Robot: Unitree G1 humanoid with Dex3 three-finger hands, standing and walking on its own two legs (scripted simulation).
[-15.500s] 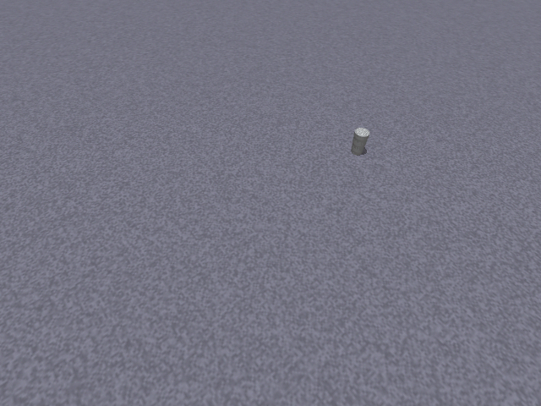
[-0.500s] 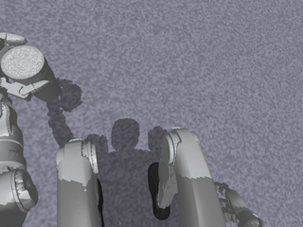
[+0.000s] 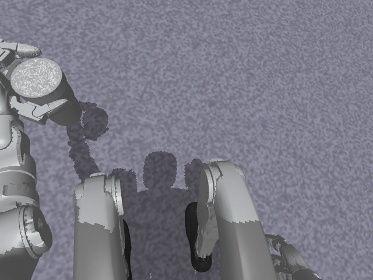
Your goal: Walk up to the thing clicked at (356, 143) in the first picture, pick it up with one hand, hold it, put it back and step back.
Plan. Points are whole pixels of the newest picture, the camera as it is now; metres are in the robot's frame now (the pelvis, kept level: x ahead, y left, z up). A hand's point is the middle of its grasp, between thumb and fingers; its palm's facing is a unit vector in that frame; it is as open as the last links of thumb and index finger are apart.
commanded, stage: lift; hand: left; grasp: from the side
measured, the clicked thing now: (54, 98) +0.48 +0.22 -0.07
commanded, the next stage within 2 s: none
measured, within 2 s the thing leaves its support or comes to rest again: neither
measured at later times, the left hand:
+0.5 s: hand (16, 78) +0.46 +0.24 +0.05, palm faces +0.15 -0.99 -0.04, open 11.2 cm
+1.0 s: hand out of the picture +0.41 +0.22 +0.23, palm faces +0.17 -0.98 -0.04, open 8.3 cm
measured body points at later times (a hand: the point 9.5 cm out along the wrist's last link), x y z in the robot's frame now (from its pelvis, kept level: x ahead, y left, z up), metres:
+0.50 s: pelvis +0.01 +0.00 +0.05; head +0.19 +0.04 +0.46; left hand +0.44 +0.29 +0.05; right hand +0.13 -0.27 -0.07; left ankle +0.08 +0.12 -0.34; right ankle +0.11 -0.12 -0.34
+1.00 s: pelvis +0.04 +0.00 +0.20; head +0.17 +0.03 +0.63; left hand +0.40 +0.27 +0.23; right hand +0.20 -0.24 +0.09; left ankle +0.08 +0.12 -0.34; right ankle +0.10 -0.12 -0.34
